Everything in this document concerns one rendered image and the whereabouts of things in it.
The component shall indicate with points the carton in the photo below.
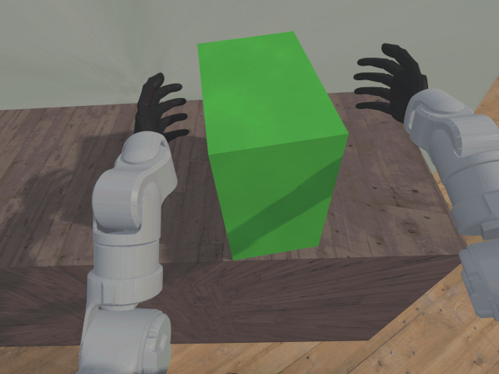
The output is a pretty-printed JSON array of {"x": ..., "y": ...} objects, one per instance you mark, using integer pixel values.
[{"x": 275, "y": 142}]

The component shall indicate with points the left robot forearm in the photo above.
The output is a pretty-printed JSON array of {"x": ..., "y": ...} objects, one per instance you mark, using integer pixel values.
[{"x": 126, "y": 203}]

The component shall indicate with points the robot right upper arm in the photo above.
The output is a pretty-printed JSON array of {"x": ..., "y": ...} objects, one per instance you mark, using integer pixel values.
[{"x": 480, "y": 262}]

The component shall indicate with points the robot left hand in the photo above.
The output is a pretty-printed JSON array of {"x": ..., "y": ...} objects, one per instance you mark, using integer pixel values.
[{"x": 148, "y": 116}]

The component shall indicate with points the pedestal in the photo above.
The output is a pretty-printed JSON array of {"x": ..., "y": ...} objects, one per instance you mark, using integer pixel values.
[{"x": 388, "y": 237}]

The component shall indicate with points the robot left upper arm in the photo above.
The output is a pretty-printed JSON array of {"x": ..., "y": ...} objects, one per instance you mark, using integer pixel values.
[{"x": 135, "y": 341}]

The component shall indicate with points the right robot forearm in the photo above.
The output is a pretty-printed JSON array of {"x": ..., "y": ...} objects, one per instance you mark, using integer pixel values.
[{"x": 464, "y": 148}]

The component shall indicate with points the robot right hand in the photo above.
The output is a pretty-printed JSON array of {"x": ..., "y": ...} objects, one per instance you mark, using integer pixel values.
[{"x": 406, "y": 81}]

